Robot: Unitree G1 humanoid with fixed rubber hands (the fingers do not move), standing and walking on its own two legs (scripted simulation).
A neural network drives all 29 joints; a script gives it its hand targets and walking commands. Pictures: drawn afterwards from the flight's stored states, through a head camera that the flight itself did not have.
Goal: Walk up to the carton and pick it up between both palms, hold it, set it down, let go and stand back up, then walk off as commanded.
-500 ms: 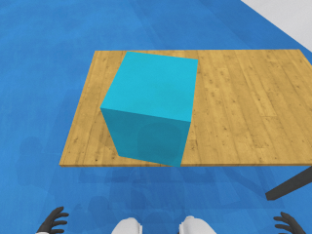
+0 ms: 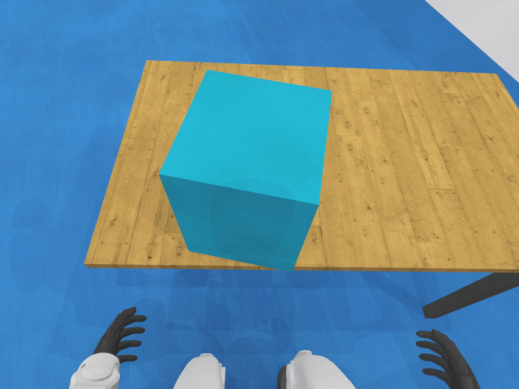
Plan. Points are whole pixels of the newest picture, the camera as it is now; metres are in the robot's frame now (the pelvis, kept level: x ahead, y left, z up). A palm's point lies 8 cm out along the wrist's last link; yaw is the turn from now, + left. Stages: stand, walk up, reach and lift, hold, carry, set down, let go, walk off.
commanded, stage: reach and lift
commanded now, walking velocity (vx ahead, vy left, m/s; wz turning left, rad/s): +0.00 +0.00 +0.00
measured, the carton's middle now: (252, 179) +0.43 +0.05 +0.01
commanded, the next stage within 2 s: none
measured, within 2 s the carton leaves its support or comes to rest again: neither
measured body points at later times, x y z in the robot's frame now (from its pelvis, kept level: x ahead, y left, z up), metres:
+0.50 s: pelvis -0.02 +0.02 +0.01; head +0.03 +0.06 +0.45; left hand +0.20 +0.27 -0.05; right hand +0.16 -0.21 -0.03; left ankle +0.03 +0.15 -0.71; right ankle +0.06 -0.10 -0.71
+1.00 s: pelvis +0.03 +0.00 +0.02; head +0.08 +0.02 +0.47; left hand +0.23 +0.25 -0.01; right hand +0.22 -0.17 -0.02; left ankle +0.03 +0.15 -0.71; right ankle +0.06 -0.10 -0.71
